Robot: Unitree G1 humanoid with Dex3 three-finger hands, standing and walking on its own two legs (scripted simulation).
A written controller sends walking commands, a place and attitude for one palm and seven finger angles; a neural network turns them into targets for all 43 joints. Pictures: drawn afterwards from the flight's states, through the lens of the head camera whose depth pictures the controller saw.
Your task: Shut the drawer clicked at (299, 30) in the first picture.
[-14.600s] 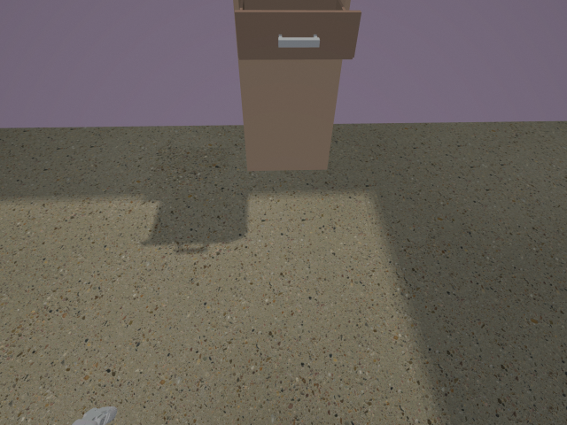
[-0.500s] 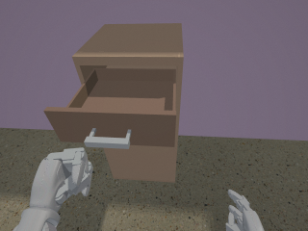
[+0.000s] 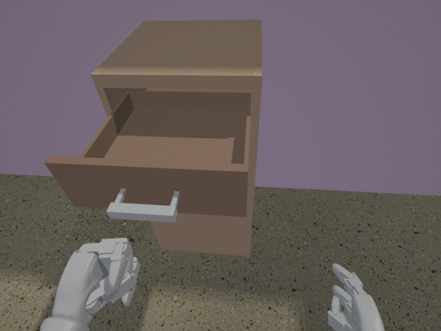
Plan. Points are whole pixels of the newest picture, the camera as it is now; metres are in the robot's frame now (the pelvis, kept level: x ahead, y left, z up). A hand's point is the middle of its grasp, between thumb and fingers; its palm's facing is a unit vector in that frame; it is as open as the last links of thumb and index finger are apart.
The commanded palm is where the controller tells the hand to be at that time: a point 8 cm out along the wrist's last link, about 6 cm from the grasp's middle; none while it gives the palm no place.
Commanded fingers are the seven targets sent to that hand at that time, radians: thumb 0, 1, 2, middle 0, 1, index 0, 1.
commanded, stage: bring the fist close to the handle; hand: left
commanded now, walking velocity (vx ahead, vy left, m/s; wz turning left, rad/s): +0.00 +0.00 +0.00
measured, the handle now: (145, 203) +0.34 +0.18 +0.07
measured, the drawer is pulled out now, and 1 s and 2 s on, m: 0.29 0.29 0.21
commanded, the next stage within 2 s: push the drawer shut in 0.94 s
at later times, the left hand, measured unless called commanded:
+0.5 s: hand (144, 265) +0.21 +0.14 +0.07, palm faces -0.01 -1.00 -0.03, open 3.3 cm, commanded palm +0.20 +0.20 +0.07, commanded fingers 0.00 0.90 0.90 -1.40 -1.60 -1.40 -1.60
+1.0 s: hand (155, 261) +0.22 +0.13 +0.06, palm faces -0.04 -1.00 -0.03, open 3.3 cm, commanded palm +0.20 +0.19 +0.07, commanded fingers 0.00 0.90 0.90 -1.40 -1.60 -1.40 -1.60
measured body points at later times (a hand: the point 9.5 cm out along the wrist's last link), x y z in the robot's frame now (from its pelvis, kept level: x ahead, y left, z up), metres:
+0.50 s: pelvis -0.02 +0.02 -0.01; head +0.00 +0.00 +0.43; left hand +0.21 +0.20 +0.07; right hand +0.14 -0.22 -0.09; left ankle +0.02 +0.13 -0.72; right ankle -0.06 -0.06 -0.72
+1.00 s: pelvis -0.01 +0.01 -0.02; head +0.01 -0.01 +0.43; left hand +0.22 +0.19 +0.06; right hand +0.15 -0.23 -0.10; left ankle +0.02 +0.13 -0.71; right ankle -0.06 -0.06 -0.71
